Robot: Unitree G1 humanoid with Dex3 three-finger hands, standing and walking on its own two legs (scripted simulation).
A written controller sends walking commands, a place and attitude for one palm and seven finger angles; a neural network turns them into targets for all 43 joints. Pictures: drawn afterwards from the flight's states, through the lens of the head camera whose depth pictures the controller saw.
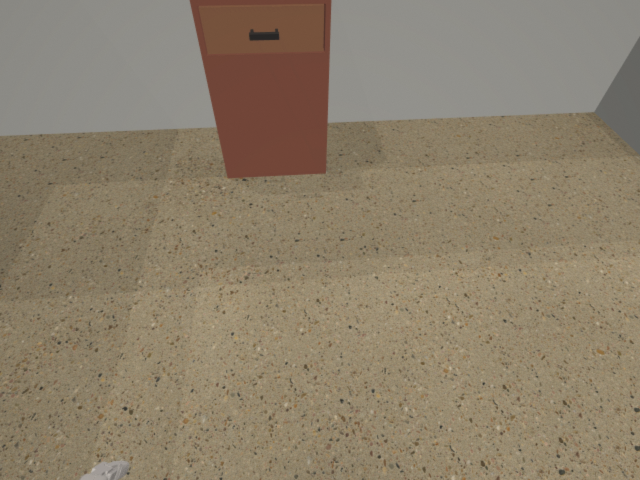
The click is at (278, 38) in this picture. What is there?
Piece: drawer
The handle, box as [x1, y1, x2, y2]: [249, 29, 278, 39]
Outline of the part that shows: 249,32 250,39 278,39 277,29 275,29 274,32 253,32 252,29 250,29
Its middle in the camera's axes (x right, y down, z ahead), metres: -0.21 -0.74 +1.40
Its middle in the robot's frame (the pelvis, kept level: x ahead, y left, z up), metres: +1.53 +0.28 -0.08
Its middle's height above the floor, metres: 0.69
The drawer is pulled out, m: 0.00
